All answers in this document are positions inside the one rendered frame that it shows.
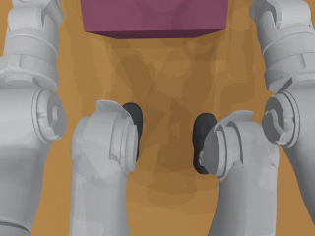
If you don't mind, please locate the left robot upper arm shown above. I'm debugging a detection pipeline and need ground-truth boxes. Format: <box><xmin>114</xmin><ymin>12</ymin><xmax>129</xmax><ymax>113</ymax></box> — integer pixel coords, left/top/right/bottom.
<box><xmin>0</xmin><ymin>87</ymin><xmax>67</xmax><ymax>236</ymax></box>

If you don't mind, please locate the robot thigh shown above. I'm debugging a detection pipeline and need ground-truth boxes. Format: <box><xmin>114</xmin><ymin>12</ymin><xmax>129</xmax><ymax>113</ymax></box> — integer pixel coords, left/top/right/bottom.
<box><xmin>69</xmin><ymin>111</ymin><xmax>139</xmax><ymax>236</ymax></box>
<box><xmin>207</xmin><ymin>121</ymin><xmax>278</xmax><ymax>236</ymax></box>

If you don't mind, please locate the carton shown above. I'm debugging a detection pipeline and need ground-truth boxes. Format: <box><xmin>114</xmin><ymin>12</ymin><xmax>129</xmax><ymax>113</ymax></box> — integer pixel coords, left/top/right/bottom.
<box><xmin>80</xmin><ymin>0</ymin><xmax>229</xmax><ymax>39</ymax></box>

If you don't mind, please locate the right robot upper arm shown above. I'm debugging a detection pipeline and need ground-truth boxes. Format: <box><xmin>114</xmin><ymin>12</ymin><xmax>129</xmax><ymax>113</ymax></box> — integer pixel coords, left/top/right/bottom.
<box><xmin>262</xmin><ymin>88</ymin><xmax>315</xmax><ymax>226</ymax></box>

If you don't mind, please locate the left robot thigh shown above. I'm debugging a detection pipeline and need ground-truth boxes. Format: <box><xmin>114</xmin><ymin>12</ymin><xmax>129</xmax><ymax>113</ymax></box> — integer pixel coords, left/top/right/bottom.
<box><xmin>69</xmin><ymin>111</ymin><xmax>139</xmax><ymax>236</ymax></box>

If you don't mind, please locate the right robot thigh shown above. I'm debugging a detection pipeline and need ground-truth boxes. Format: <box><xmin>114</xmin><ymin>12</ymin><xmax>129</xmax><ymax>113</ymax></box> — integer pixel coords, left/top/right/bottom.
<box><xmin>207</xmin><ymin>121</ymin><xmax>278</xmax><ymax>236</ymax></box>

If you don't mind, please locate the right robot forearm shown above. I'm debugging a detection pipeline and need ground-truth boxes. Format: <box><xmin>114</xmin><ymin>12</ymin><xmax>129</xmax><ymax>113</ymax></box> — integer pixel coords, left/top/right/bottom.
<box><xmin>249</xmin><ymin>0</ymin><xmax>315</xmax><ymax>93</ymax></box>

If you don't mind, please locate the left robot forearm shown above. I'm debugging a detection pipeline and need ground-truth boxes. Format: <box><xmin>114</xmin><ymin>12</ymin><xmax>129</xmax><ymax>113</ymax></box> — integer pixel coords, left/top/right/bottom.
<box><xmin>0</xmin><ymin>0</ymin><xmax>64</xmax><ymax>92</ymax></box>

